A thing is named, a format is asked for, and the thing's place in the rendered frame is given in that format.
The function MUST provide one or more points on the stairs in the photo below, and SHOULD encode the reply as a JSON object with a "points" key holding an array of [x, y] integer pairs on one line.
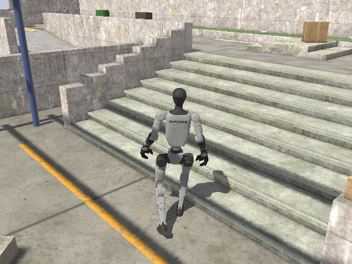
{"points": [[289, 230]]}

